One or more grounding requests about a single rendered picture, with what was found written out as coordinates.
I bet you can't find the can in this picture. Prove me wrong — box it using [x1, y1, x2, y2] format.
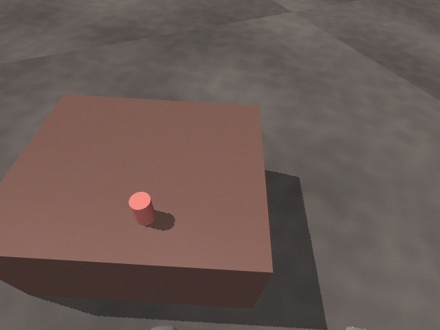
[129, 192, 155, 226]

